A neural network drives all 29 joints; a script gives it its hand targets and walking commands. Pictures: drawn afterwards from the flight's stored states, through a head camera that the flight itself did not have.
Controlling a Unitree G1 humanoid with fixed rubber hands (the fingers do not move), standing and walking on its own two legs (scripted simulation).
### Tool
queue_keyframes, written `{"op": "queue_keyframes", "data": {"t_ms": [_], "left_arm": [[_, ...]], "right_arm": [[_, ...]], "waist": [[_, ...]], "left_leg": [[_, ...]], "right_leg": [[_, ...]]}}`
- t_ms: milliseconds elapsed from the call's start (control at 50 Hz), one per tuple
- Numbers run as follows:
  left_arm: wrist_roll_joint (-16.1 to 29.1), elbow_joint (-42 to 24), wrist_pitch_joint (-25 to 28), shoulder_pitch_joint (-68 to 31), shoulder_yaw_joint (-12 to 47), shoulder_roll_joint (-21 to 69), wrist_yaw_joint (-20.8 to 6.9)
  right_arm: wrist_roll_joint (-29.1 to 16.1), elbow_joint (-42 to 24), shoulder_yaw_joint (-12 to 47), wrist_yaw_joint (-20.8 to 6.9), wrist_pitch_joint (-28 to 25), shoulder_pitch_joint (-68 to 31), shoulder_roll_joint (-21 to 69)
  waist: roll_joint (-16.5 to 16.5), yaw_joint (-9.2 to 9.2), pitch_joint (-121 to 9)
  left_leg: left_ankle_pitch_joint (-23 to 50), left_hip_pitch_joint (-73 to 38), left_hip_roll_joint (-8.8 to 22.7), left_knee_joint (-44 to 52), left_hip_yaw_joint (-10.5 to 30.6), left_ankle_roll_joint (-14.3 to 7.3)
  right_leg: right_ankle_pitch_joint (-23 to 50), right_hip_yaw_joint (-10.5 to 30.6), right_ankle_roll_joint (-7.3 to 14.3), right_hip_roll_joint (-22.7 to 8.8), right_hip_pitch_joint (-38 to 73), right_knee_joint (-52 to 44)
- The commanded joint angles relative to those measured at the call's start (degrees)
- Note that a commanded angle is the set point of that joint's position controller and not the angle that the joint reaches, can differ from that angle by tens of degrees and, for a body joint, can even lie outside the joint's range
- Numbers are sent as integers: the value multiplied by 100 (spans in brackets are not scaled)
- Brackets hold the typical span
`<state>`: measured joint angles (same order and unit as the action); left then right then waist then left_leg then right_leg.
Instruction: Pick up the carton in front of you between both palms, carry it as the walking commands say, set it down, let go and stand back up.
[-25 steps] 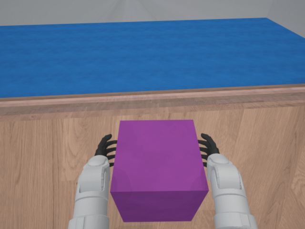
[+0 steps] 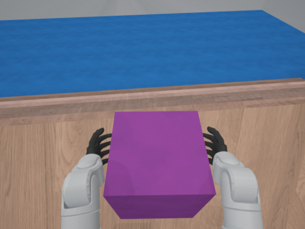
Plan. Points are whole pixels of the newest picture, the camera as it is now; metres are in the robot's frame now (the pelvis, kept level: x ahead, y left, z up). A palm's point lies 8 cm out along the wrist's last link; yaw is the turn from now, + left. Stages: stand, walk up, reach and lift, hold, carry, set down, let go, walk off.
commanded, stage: carry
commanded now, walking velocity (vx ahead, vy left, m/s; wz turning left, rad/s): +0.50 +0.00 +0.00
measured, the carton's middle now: (156, 168) +0.28 +0.00 +0.02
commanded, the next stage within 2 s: none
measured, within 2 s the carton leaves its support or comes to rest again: neither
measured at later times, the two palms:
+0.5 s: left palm (93, 95) +0.52 +0.21 +0.08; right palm (180, 95) +0.52 -0.09 +0.08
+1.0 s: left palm (109, 58) +0.83 +0.20 +0.06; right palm (171, 54) +0.87 -0.10 +0.06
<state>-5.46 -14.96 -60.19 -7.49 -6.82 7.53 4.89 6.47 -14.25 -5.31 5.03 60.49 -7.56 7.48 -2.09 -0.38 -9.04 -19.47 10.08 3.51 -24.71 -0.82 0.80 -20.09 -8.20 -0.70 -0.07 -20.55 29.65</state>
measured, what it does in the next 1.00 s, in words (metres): walks ahead: right foot, then left foot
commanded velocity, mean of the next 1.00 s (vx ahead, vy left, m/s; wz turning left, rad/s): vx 0.50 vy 0.00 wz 0.00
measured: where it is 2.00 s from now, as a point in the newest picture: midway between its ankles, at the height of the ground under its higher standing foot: (138, 121)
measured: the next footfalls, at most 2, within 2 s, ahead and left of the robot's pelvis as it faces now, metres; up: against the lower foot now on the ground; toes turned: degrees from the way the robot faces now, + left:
right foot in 0.02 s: +0.07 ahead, -0.10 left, +0.00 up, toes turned -7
left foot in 0.36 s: +0.34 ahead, +0.14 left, +0.00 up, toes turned +13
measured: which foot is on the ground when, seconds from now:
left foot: down 0.00-0.04, up 0.06-0.34, down 0.36-0.88, up 0.90-1.00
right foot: up 0.00-0.00, down 0.02-0.36, up 0.38-0.84, down 0.86-1.00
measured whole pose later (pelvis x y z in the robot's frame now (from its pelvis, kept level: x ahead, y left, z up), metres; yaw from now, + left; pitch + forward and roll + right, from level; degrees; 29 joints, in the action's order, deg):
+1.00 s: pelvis +0.61 +0.03 -0.01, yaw +5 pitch +4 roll +0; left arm -3.7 -24.6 -67.3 -0.3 -2.6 7.4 6.6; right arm 4.4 -25.5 -3.6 6.6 68.7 -0.3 7.3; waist -1.1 1.7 -2.4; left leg -20.9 22.3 4.2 -67.9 -3.4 -1.4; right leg -10.3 -15.4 5.1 -1.7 -20.0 26.3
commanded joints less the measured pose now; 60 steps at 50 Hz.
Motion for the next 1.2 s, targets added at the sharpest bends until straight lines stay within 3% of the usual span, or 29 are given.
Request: {"op": "queue_keyframes", "data": {"t_ms": [0, 20, 40, 60, 100, 120, 180, 260, 320, 340, 360, 380, 400, 420, 460, 540, 640, 740, 780, 820, 840, 860, 880, 900, 940, 980, 1020, 1100, 1180], "left_arm": [[1843, -727, -319, -2074, 4183, 4944, -839], [1782, -803, -416, -1744, 4119, 4910, -801], [1680, -839, -461, -1593, 3993, 4877, -746], [1692, -1065, -533, -1621, 3955, 4931, -706], [1804, -1496, -655, -1719, 4013, 5058, -681], [1879, -1708, -699, -1924, 4098, 5030, -672], [2143, -1933, -823, -2001, 4260, 4865, -689], [2271, -1917, -990, -1792, 4258, 4439, -677], [2306, -1951, -1126, -1868, 4225, 4194, -642], [2293, -1944, -1171, -1891, 4191, 4104, -627], [2297, -1997, -1237, -1997, 4144, 4010, -625], [2345, -2092, -1290, -2224, 4170, 4032, -638], [2353, -1996, -1294, -2204, 4214, 4149, -667], [2337, -1943, -1266, -2235, 4209, 4357, -719], [2259, -1757, -1146, -2162, 4218, 4835, -800], [1915, -1570, -895, -1710, 4173, 5189, -803], [1721, -1633, -844, -1454, 4147, 4951, -689], [1853, -1760, -947, -1559, 4252, 4717, -708], [1944, -1779, -955, -1607, 4283, 4709, -741], [1962, -1708, -938, -1482, 4256, 4720, -773], [1956, -1696, -932, -1458, 4238, 4746, -801], [1924, -1589, -901, -1472, 4209, 4696, -828], [1990, -1477, -862, -1320, 4233, 4869, -866], [2085, -1583, -817, -1414, 4279, 5029, -912], [2084, -1600, -670, -1477, 4407, 5455, -982], [2135, -1607, -546, -1564, 4508, 5596, -1034], [2133, -1604, -468, -1412, 4524, 5517, -1088], [2078, -1610, -402, -1289, 4492, 5065, -1088], [1985, -1599, -450, -1642, 4270, 4340, -900]], "right_arm": [[-1950, -1057, 3998, -877, 287, -2132, 4761], [-2039, -1242, 4037, -880, 410, -2118, 4724], [-2178, -1552, 4136, -895, 548, -2349, 4655], [-2291, -1667, 4234, -919, 633, -2430, 4725], [-2424, -1767, 4270, -954, 712, -2283, 4933], [-2446, -1804, 4275, -941, 728, -2267, 4955], [-2311, -1865, 4135, -792, 782, -2014, 4843], [-2017, -1832, 3871, -581, 926, -1637, 4436], [-1964, -1788, 3716, -507, 1045, -1577, 4223], [-1949, -1741, 3651, -498, 1084, -1539, 4167], [-1906, -1713, 3573, -489, 1111, -1534, 4088], [-1914, -1637, 3553, -487, 1117, -1644, 4111], [-2003, -1720, 3586, -510, 1121, -1687, 4278], [-2061, -1788, 3686, -552, 1092, -1801, 4501], [-2212, -1914, 3954, -679, 1017, -2143, 4974], [-2458, -2039, 4276, -897, 867, -2206, 5160], [-2446, -1990, 4258, -977, 858, -1905, 4797], [-2197, -1794, 4010, -923, 922, -1568, 4546], [-2139, -1841, 3985, -894, 928, -1567, 4535], [-2101, -1906, 3985, -878, 931, -1547, 4509], [-2085, -1917, 4001, -875, 919, -1598, 4458], [-2125, -2025, 4085, -879, 937, -1679, 4525], [-2137, -2047, 4126, -905, 926, -1687, 4569], [-2128, -1925, 4189, -927, 864, -1665, 4780], [-2111, -1782, 4234, -981, 704, -1593, 5226], [-2058, -1659, 4309, -1003, 550, -1461, 5476], [-1941, -1591, 4331, -975, 419, -1268, 5508], [-1838, -1686, 4357, -876, 334, -1264, 5154], [-1913, -1789, 4255, -727, 404, -1792, 4479]], "waist": [[-315, 11, -1259], [654, 148, -1382], [1840, 180, -1110], [1389, 193, -788], [625, 190, -628], [537, 180, -658], [828, 138, -656], [1139, 153, -288], [879, 43, -438], [622, -24, -739], [-323, -168, -977], [-1509, -140, -1150], [-1093, -130, -1039], [-740, -139, -959], [25, -71, -975], [-272, -54, -925], [-446, -69, -433], [-676, -99, 134], [-747, -67, 30], [-605, 84, -469], [-322, 219, -857], [1076, 242, -1420], [1939, 197, -1368], [1425, 189, -1337], [381, 133, -1179], [499, 108, -1173], [754, 109, -1053], [932, 105, -475], [986, 260, -13]], "left_leg": [[683, 739, 598, -388, 23, -416], [3, 1892, 241, -1681, -498, -174], [-965, 3435, -185, -2639, -770, -31], [-1256, 3849, 82, -3166, -253, -139], [-979, 3948, 362, -3335, -174, -145], [-673, 3771, 416, -2919, -236, -116], [124, 2928, 147, -1892, -652, -22], [1006, 1873, -117, -762, -1072, -86], [1100, 62, -458, -337, -1612, -209], [843, -953, -302, -342, -1411, -280], [-663, -1632, 937, 493, 714, -599], [-779, -2365, 2143, 1291, 3108, -1238], [-247, -2151, 2236, 1329, 3086, -1401], [495, -1801, 2055, 1254, 2608, -1364], [897, -1270, 1803, 1327, 1686, -1064], [1254, -1185, 1393, 1556, 536, -839], [2555, -1542, 1103, 1509, -200, -831], [3373, -1625, 979, 1403, -719, -718], [4341, -1662, 970, 916, -949, -594], [4901, -1241, 698, -629, -1433, -363], [3869, -379, 578, -1721, -1345, -235], [2216, 1348, 29, -3593, -1141, 30], [-622, 2440, -556, -4731, -610, 42], [-691, 2754, -165, -5359, -21, -146], [-152, 2638, 328, -4861, 129, -297], [189, 2367, 335, -4227, -2, -274], [338, 2370, 271, -3625, -237, -206], [1022, 2802, 266, -2343, -572, -74], [1567, 2598, 87, -1373, -884, -155]], "right_leg": [[772, -113, 133, -83, 2370, -1042], [-335, 1440, 458, -1206, 3319, -1568], [-247, 3508, 1138, -2481, 3755, -1793], [376, 3715, 1512, -2737, 3551, -1731], [1157, 2858, 1317, -2407, 3252, -1777], [1230, 2377, 1132, -2214, 3148, -1904], [1732, 1145, 836, -1631, 2694, -1882], [1866, 464, 654, -1462, 1932, -1764], [2302, -181, 371, -1206, 1118, -567], [2319, -438, 240, -997, 619, 420], [1376, -518, -60, -602, -365, 1999], [-682, -168, -202, -5, -1732, 3436], [-821, 539, -1, -379, -2078, 4113], [-600, 660, 151, -600, -2102, 4284], [134, 809, 218, -897, -1857, 3797], [657, 405, 107, -668, -1610, 2532], [1359, -55, 37, -466, -1887, 1029], [1871, -475, 196, -296, -1427, 73], [1833, -680, 295, -126, -667, -88], [1353, -1076, 301, 317, 949, -332], [1030, -490, 332, -164, 2135, -331], [-53, 2390, 1100, -1891, 3493, -850], [616, 3929, 1581, -2425, 3754, -1826], [1364, 3282, 1543, -2431, 3617, -1638], [2199, 2198, 1132, -2121, 2840, -1463], [2119, 1465, 841, -1842, 2394, -1522], [1733, 1031, 820, -1690, 2164, -1698], [1877, 505, 895, -1497, 2109, -1844], [2124, 172, 881, -1331, 1932, -1758]]}}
